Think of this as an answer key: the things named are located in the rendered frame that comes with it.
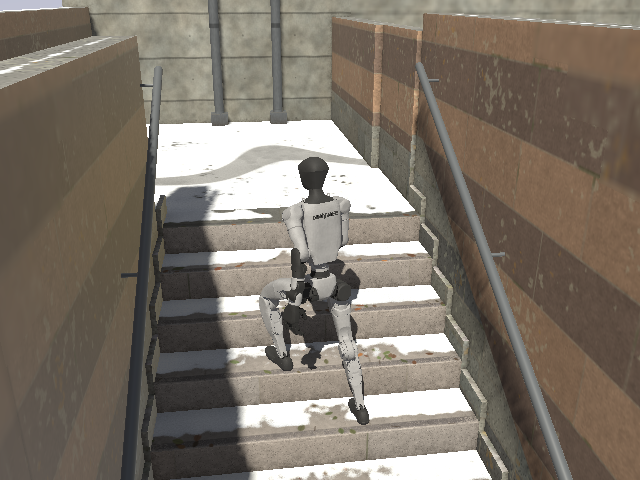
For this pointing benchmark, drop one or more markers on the robot left upper arm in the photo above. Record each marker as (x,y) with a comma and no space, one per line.
(292,219)

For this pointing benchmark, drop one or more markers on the robot left hand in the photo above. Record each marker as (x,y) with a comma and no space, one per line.
(291,316)

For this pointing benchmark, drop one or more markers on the left robot foot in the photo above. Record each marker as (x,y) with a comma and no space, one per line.
(285,362)

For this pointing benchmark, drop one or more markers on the left robot forearm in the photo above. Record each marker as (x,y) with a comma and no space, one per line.
(298,279)

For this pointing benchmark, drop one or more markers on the robot right upper arm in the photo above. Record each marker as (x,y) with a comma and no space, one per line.
(344,208)

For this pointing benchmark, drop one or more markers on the robot left shin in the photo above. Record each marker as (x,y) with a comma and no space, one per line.
(273,323)

